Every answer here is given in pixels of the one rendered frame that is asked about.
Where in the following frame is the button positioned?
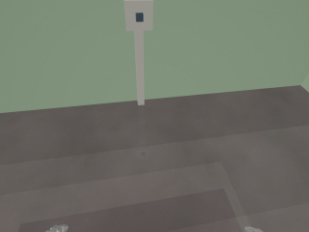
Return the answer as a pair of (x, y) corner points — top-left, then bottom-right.
(135, 13), (144, 22)

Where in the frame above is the panel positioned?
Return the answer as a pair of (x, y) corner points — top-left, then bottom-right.
(124, 0), (154, 105)

